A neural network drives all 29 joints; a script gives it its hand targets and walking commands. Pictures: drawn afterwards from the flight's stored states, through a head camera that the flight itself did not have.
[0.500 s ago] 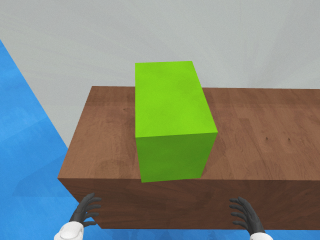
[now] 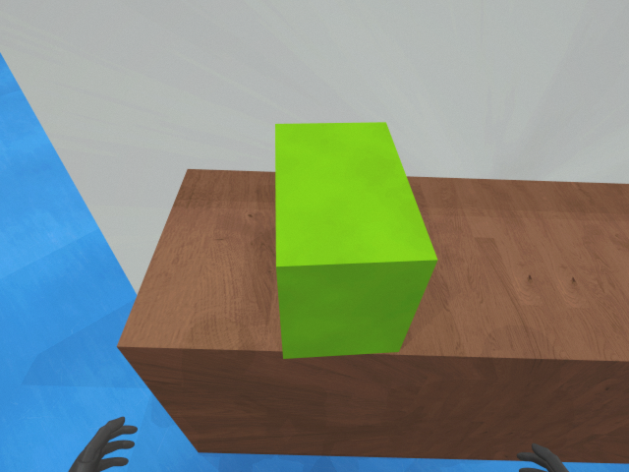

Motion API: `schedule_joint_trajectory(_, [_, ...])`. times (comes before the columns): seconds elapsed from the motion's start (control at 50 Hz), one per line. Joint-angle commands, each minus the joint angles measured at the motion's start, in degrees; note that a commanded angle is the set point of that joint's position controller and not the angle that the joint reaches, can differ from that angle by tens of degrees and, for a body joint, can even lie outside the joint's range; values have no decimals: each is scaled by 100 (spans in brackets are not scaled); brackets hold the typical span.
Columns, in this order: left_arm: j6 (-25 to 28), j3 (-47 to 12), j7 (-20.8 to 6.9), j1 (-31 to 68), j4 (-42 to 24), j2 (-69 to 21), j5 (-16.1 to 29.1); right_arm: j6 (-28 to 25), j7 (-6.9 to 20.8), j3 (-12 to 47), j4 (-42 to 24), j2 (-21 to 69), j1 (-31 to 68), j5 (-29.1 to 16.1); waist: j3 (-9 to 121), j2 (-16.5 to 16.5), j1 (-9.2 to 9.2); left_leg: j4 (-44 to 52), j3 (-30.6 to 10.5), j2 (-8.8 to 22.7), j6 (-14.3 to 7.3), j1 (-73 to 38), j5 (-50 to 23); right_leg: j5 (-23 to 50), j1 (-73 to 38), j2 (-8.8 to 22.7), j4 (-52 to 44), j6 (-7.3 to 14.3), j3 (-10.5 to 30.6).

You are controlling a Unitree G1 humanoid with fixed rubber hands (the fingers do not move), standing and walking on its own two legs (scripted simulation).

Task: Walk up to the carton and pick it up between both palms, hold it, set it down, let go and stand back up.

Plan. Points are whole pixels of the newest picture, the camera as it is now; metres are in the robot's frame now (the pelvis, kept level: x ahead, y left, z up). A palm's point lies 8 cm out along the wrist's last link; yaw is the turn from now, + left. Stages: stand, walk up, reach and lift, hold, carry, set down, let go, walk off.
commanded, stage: stand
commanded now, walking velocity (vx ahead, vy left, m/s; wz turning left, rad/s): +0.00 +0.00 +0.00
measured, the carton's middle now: (336, 236) +0.46 -0.01 +0.01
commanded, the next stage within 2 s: none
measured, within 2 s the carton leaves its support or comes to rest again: neither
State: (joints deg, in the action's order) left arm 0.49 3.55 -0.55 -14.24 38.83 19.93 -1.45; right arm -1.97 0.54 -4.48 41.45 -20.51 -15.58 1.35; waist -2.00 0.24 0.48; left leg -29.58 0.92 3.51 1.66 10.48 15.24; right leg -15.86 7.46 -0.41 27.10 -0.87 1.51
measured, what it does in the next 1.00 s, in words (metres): stands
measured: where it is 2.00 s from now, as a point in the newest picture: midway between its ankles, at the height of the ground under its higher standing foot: outside the picture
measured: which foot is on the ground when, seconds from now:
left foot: down 0.00-1.00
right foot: down 0.00-1.00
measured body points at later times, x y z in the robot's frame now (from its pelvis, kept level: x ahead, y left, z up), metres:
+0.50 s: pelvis -0.02 +0.02 +0.00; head -0.03 +0.03 +0.45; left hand +0.09 +0.32 -0.10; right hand +0.08 -0.28 -0.09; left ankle +0.01 +0.14 -0.74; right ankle -0.01 -0.13 -0.74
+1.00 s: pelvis -0.03 +0.02 +0.00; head -0.04 +0.03 +0.45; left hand +0.06 +0.33 -0.11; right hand +0.07 -0.28 -0.11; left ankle +0.01 +0.14 -0.74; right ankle -0.01 -0.13 -0.74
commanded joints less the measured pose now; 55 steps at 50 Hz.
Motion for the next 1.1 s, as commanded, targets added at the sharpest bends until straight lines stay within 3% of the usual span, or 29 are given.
schedule_joint_trajectory(0.0, [154,153,29,320,-381,819,18,-80,-33,-144,-424,-880,147,-29,89,35,-37,516,-263,253,-400,-107,-976,931,335,419,-592,196,324])
schedule_joint_trajectory(0.22, [177,54,63,333,-45,936,41,-74,-24,-64,-184,-984,266,-46,-101,60,-50,778,-408,273,-365,76,-548,366,325,444,-687,158,320])
schedule_joint_trajectory(0.6, [173,-10,80,342,513,1096,79,-35,2,3,263,-1083,518,-100,-102,151,-80,1169,-612,324,-345,335,293,152,240,490,-707,111,310])
schedule_joint_trajectory(1.04, [164,-55,119,444,1048,1141,106,5,-35,64,800,-1145,616,-147,-83,-15,-100,1184,-565,330,-305,95,-76,280,267,616,-955,109,342])
schedule_joint_trajectory(1.08, [160,-54,132,438,1094,1155,118,14,-39,75,846,-1150,618,-140,-95,91,-94,1202,-558,329,-297,65,-92,287,271,625,-978,119,360])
